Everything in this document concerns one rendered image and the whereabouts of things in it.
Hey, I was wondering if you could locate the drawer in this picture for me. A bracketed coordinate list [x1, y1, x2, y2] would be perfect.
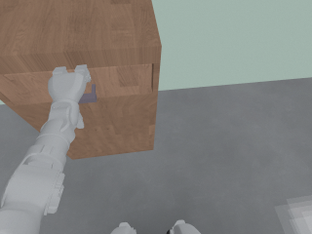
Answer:
[0, 63, 152, 105]

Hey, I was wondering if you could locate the left robot hand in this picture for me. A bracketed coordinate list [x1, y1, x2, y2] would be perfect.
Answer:
[48, 64, 92, 129]

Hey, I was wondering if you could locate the robot right shin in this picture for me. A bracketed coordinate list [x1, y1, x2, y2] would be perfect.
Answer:
[174, 219, 185, 227]

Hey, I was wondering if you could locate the robot left upper arm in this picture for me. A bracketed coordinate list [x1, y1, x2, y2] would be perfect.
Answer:
[0, 164, 65, 234]

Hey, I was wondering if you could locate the handle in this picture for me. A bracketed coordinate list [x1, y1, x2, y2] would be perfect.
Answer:
[78, 84, 98, 104]

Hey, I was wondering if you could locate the left robot forearm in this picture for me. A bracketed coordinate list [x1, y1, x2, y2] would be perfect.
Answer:
[1, 98, 79, 208]

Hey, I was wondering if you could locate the cabinet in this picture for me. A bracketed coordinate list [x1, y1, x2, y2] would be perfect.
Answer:
[0, 0, 162, 160]

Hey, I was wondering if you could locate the right robot thigh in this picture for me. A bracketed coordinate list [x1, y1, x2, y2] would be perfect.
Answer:
[169, 223, 201, 234]

